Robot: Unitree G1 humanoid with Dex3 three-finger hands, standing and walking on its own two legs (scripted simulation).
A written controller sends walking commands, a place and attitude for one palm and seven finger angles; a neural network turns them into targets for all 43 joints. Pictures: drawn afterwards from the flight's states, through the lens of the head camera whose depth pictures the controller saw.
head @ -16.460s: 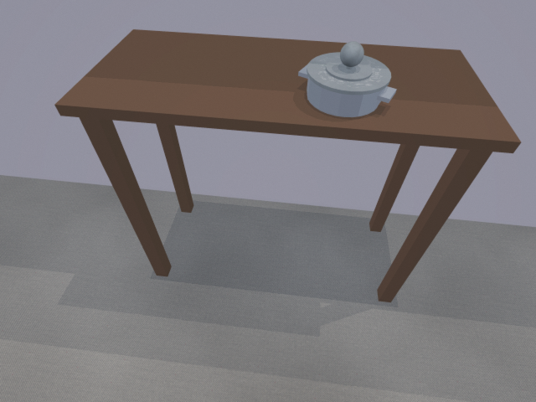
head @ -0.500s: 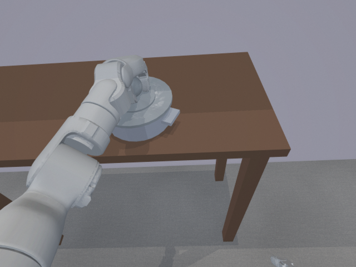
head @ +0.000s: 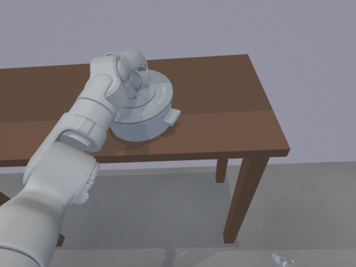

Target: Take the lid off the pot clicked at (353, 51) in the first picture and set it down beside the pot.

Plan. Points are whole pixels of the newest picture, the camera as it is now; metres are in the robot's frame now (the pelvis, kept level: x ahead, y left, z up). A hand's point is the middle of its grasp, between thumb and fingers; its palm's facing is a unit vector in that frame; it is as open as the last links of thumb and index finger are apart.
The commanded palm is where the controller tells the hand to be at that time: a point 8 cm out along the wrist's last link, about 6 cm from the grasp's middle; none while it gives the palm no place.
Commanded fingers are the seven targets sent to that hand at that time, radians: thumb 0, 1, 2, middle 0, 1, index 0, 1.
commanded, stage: lift the lid straight up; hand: left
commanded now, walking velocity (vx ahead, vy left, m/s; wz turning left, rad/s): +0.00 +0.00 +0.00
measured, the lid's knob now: (131, 81) +0.49 +0.11 +0.19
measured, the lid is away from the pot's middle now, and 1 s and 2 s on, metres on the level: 0.01 0.01 0.04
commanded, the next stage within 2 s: move the lid sideways beside the pot in 1.64 s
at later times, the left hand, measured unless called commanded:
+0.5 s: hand (123, 69) +0.46 +0.11 +0.24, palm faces -0.28 -0.09 -0.96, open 7.3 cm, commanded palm +0.45 +0.12 +0.31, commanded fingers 0.00 0.73 0.96 -0.78 -1.05 -0.79 -1.06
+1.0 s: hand (115, 49) +0.46 +0.12 +0.28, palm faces -0.21 -0.08 -0.97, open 7.3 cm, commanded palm +0.44 +0.12 +0.35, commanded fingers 0.00 0.73 0.96 -0.78 -1.05 -0.79 -1.06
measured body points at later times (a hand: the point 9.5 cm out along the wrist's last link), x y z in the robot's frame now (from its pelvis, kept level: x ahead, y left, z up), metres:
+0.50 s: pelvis -0.01 +0.00 +0.00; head +0.00 -0.03 +0.45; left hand +0.47 +0.11 +0.30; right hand +0.10 -0.25 -0.13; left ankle +0.00 +0.10 -0.74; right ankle -0.04 -0.11 -0.74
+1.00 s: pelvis +0.00 +0.01 +0.00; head +0.00 -0.03 +0.45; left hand +0.46 +0.12 +0.34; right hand +0.11 -0.25 -0.13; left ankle +0.00 +0.10 -0.74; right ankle -0.04 -0.11 -0.74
